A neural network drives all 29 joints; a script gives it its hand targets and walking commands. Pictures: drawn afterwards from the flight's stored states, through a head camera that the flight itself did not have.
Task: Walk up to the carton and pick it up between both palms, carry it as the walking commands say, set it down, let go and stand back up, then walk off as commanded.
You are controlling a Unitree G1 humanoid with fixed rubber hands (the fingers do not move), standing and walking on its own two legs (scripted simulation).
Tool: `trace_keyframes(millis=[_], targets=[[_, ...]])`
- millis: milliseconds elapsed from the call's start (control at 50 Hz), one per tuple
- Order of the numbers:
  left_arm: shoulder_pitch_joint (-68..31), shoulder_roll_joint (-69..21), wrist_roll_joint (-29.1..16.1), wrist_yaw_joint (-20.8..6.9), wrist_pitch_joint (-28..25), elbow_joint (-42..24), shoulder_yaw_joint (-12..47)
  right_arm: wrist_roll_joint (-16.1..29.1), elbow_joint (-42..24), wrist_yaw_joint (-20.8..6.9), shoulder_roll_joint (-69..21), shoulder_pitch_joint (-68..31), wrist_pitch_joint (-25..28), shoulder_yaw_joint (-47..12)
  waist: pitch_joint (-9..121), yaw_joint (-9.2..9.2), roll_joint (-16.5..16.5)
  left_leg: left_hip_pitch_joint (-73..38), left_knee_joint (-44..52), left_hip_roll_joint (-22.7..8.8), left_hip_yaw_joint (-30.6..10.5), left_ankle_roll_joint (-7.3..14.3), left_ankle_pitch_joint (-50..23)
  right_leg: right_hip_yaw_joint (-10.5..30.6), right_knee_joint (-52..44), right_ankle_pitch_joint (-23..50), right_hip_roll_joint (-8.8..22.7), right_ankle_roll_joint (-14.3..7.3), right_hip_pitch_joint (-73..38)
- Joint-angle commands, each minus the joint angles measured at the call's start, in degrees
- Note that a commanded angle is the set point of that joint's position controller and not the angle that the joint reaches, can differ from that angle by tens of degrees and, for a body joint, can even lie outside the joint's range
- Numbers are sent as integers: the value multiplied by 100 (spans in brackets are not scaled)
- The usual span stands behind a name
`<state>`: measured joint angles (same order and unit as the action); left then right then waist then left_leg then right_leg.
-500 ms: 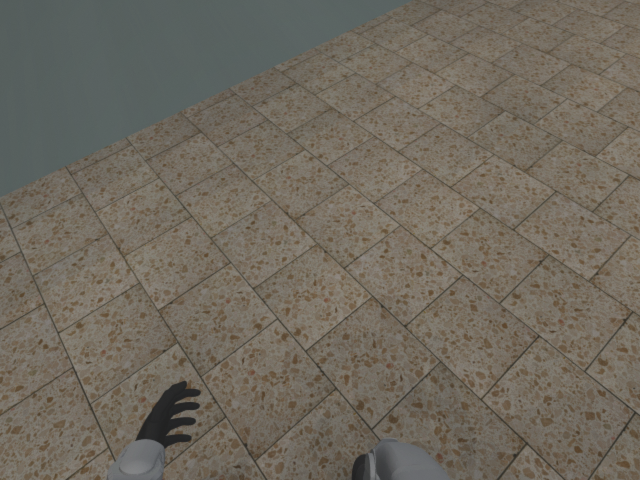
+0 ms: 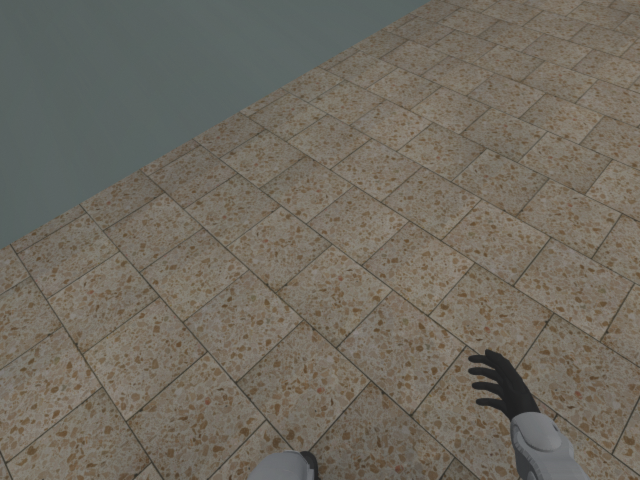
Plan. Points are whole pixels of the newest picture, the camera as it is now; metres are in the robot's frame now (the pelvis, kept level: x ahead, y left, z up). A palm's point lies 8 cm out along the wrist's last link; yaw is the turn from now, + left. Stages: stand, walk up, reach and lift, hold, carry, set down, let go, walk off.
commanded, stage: walk off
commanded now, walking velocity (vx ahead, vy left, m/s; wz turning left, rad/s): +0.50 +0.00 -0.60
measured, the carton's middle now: out of the picture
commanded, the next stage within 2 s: none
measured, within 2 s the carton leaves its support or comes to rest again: neither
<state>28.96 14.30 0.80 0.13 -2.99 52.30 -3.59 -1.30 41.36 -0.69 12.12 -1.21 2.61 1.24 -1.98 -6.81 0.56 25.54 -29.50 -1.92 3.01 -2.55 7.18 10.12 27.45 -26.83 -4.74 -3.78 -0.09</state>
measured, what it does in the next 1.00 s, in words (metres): walks ahead, turning right: right foot, then left foot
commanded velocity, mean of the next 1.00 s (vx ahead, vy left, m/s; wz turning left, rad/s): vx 0.50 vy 0.00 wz -0.60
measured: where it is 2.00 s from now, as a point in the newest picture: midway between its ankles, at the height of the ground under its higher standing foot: (520, 285)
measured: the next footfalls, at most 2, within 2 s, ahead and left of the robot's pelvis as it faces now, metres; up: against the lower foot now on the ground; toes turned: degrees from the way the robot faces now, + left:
right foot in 0.48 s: +0.35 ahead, -0.18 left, +0.00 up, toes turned -25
left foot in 1.00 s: +0.71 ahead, -0.12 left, +0.00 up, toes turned -32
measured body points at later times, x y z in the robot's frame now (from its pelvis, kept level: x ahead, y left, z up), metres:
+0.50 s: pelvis +0.25 -0.06 -0.01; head +0.29 -0.08 +0.44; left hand +0.55 +0.07 -0.09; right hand +0.10 -0.28 -0.14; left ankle +0.11 +0.13 -0.71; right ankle +0.32 -0.16 -0.73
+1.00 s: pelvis +0.51 -0.14 +0.00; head +0.54 -0.17 +0.45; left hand +0.61 +0.12 -0.12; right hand +0.59 -0.45 -0.08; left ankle +0.67 -0.10 -0.72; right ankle +0.32 -0.16 -0.72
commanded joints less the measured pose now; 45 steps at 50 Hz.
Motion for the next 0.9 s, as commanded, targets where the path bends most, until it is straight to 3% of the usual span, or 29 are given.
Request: trace_keyframes(millis=[0, 20, 40, 60, 80, 120, 200, 280, 340, 380, 420, 440, 460, 480, 500, 520, 540, 560, 580, 600, 640, 700, 740, 820, 880], targets=[[-493, 300, -261, 20, -173, -756, -86, -273, 157, 211, 1729, 2541, 158, 557, 1815, 1455, 1049, -4647, 630, -2478, -2638, 601, 890, -296, 3586, 393, 100, 72, 3204], [-247, 566, -84, 59, -126, -785, -149, -156, 201, 169, 1772, 2463, 75, 572, 1995, 1191, 1410, -4156, 1245, -2928, -4191, 983, 1084, -368, 4427, -433, 183, 77, 3616], [-347, 626, 17, 52, -40, -669, -154, -131, 140, 131, 1200, 1923, 63, 425, 1052, 935, 711, -3270, 1408, -2735, -3621, 963, 1778, -373, 4694, 54, 590, 64, 3816], [-671, 507, 56, -23, 5, -654, -143, -97, 103, 103, 745, 1615, 90, 302, 416, 888, 242, -2459, 1549, -2344, -2696, 870, 1685, -478, 4566, 537, 789, 127, 3720], [-790, 391, 62, -90, 56, -671, -144, -103, 128, 101, 594, 1458, 126, 251, 113, 777, 324, -1986, 1672, -2025, -1908, 741, 1199, -547, 4414, 794, 954, 200, 3581], [-859, 287, 103, -203, 189, -719, -127, -52, 277, 87, 554, 1533, 230, 241, -37, 671, 676, -1589, 1797, -1747, -1009, 648, 182, -672, 4297, 1033, 1073, 305, 3367], [-1551, 108, 91, -320, 288, -989, -72, -24, 560, 35, 593, 1996, 371, 261, -72, 685, 664, -1809, 1812, -1671, -1, 601, -1263, -818, 3862, 1556, 1091, 428, 3810], [-2523, -33, 111, -456, 263, -1307, 41, 10, 658, 72, 645, 2194, 330, 266, -244, 824, 710, -1859, 1762, -1456, 834, 496, -1410, -1304, 2335, 2288, 1069, 508, 3644], [-3177, 23, 140, -556, 263, -1492, 70, 2, 758, 128, 930, 2515, 265, 336, -349, 1040, 717, -2060, 1788, -1557, 1084, 463, -1590, -1753, 1413, 1948, 934, 398, 3224], [-3247, 120, 188, -555, 265, -1534, 36, 19, 869, 161, 1095, 2723, 163, 368, -316, 1014, 796, -2471, 1459, -1657, 1180, 415, -2387, -1857, 1036, 1552, 757, 217, 3043], [-2781, 210, 213, -462, 238, -1394, -24, 44, 928, 173, 1298, 2751, 63, 407, 7, 710, 813, -2793, 541, -1742, 1275, 394, -4077, -1962, 774, 1162, 395, -3, 2444], [-2115, 339, 221, -392, 192, -1180, -94, 54, 898, 173, 1360, 2672, 17, 425, 391, 379, 705, -2641, -418, -1741, 1393, 354, -4460, -1972, 533, 1238, 183, -159, 1617], [-1129, 656, 262, -282, 145, -867, -234, 56, 770, 155, 1349, 2527, 4, 418, 958, -70, 425, -1886, -1863, -1581, 1532, 176, -3666, -1773, 178, 1392, 159, -340, 195], [-648, 1350, 297, -181, 136, -787, -441, 86, 433, 85, 809, 2654, 32, 307, 1684, -114, -740, 292, -3716, -1212, 1402, -130, 75, 369, 15, 378, 1732, -811, -1698], [-474, 1827, 78, -94, 208, -903, -516, 60, -33, 41, 891, 2251, 79, 313, 2169, -98, -1363, 1594, -5077, -375, 507, -335, 2739, 2958, -905, 1048, 2866, -1349, -2143], [-485, 1588, 10, -31, 246, -809, -445, 46, -100, 33, 1068, 1663, 84, 353, 1577, -149, -451, 2006, -5124, -639, -139, -278, 2117, 2237, -989, 1900, 2638, -1237, -1755], [-777, 1349, 22, -4, 197, -750, -390, 89, -61, 33, 860, 1657, 133, 302, 842, 106, -456, 1948, -4852, -861, -120, -220, 1590, 1481, -946, 2618, 2470, -1163, -977], [-1145, 1078, 9, 11, 140, -755, -319, 60, 80, 47, 800, 1848, 140, 296, 463, 435, -270, 1488, -4358, -1026, -194, -218, 1313, 909, -982, 3201, 2119, -914, -148], [-1416, 918, -32, 31, 91, -768, -261, -47, 132, 47, 811, 2008, 67, 320, 365, 695, -347, 1051, -4088, -1098, -260, -285, 1295, 540, -1027, 3488, 1817, -803, 443], [-1620, 760, -37, 25, 55, -815, -205, -120, 205, 21, 801, 2172, -32, 323, 388, 868, -338, 681, -3968, -1116, -269, -349, 1266, 290, -1088, 3545, 1605, -756, 834], [-1561, 752, -65, -2, -30, -788, -203, -131, 168, -44, 692, 2078, -178, 315, 408, 954, -358, 501, -3672, -1000, -159, -446, 1121, 137, -1219, 3474, 1381, -815, 1230], [-1178, 865, -41, -28, -67, -708, -249, -116, -17, -64, 629, 1418, -253, 298, 123, 754, -378, 923, -3052, -942, -163, -517, 559, 372, -1572, 2609, 1364, -875, 1293], [-863, 861, -36, -43, -76, -642, -247, -100, -158, -59, 629, 881, -257, 284, -55, 558, -365, 1263, -2467, -864, -198, -518, 257, 534, -1659, 2445, 1385, -869, 1022], [-290, 892, -10, -45, -82, -511, -238, -38, -388, -81, 565, 69, -205, 227, -83, 220, -493, 1409, -1394, -539, -186, -412, -100, 636, -1411, 2981, 1412, -771, 273], [-85, 917, 22, -17, -60, -457, -225, 9, -551, -95, 550, -346, -121, 191, -92, 83, -611, 1120, -809, -260, -68, -341, -55, 649, -1038, 3708, 1415, -703, 34]])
